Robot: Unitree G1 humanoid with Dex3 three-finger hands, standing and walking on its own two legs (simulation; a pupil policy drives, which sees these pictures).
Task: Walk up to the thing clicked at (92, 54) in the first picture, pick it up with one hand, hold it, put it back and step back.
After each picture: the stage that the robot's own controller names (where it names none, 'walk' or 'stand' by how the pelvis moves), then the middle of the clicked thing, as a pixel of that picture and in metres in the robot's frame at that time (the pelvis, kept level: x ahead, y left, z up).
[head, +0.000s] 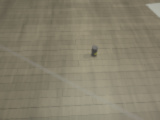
stand; (94, 51) +1.28 -0.15 -0.72
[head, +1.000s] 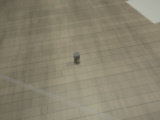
walk; (76, 58) +1.16 +0.14 -0.70
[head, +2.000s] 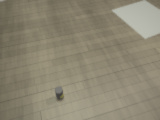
walk; (59, 93) +0.69 +0.23 -0.71
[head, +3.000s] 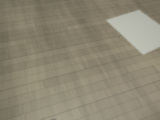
walk; out of the picture +0.41 +0.15 -0.71
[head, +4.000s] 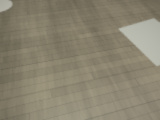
stand; out of the picture +0.35 +0.16 -0.72
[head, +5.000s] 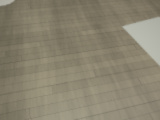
stand; out of the picture +0.35 +0.15 -0.71
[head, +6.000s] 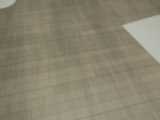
stand; out of the picture +0.35 +0.16 -0.72
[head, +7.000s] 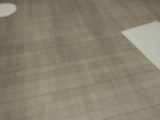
stand; out of the picture +0.34 +0.17 -0.73
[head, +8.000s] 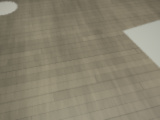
stand; out of the picture +0.33 +0.16 -0.73
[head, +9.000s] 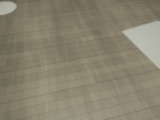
go down; out of the picture +0.33 +0.16 -0.73
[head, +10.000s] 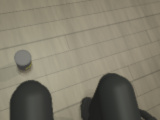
go down; (23, 60) +0.44 +0.17 -0.31
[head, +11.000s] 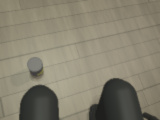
approach; (35, 67) +0.44 +0.16 -0.32
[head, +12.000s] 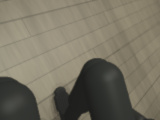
close in; out of the picture +0.44 +0.20 -0.23
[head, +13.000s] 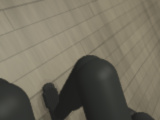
close; out of the picture +0.43 +0.21 -0.23
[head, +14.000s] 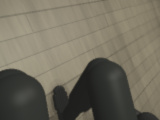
lift; out of the picture +0.38 +0.21 -0.22
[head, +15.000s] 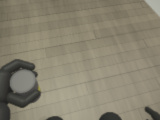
lift; (27, 87) +0.32 +0.17 +0.00
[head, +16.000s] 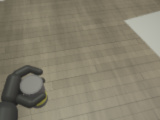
hold; (35, 92) +0.31 +0.16 +0.02
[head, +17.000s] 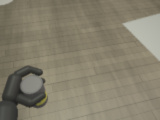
hold; (35, 92) +0.32 +0.17 +0.01
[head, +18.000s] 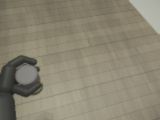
crouch; (30, 81) +0.36 +0.17 -0.04
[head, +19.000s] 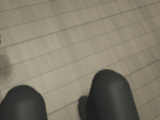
lower; out of the picture +0.49 +0.22 -0.10
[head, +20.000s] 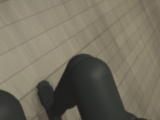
lower; out of the picture +0.46 +0.23 -0.24
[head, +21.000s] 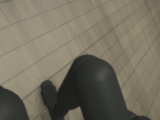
lower; out of the picture +0.45 +0.23 -0.24
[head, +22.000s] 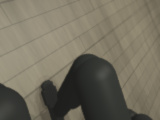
lower; out of the picture +0.45 +0.22 -0.24
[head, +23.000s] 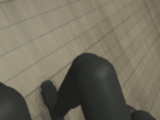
lower; out of the picture +0.45 +0.22 -0.24
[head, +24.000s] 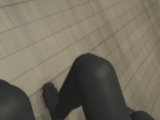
open; out of the picture +0.44 +0.20 -0.24
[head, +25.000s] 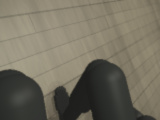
stand; out of the picture +0.44 +0.19 -0.24
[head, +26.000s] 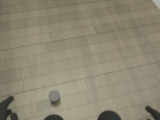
stand; (54, 97) +0.40 +0.13 -0.54
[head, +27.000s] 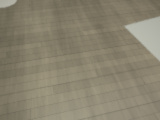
stand; out of the picture +0.36 +0.13 -0.67
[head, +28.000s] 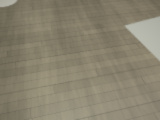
stand; out of the picture +0.36 +0.13 -0.67
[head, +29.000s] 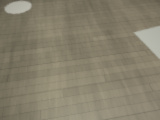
stand; out of the picture +0.37 +0.12 -0.72
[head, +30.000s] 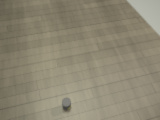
walk; (66, 104) +0.45 +0.08 -0.70
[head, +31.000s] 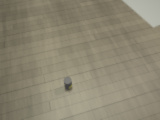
walk; (68, 83) +0.69 +0.13 -0.70
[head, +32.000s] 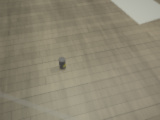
stand; (62, 63) +1.02 +0.19 -0.70
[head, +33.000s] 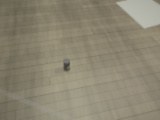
stand; (66, 64) +1.01 +0.14 -0.72
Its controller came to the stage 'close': yes
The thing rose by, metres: 0.73
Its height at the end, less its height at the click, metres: +0.00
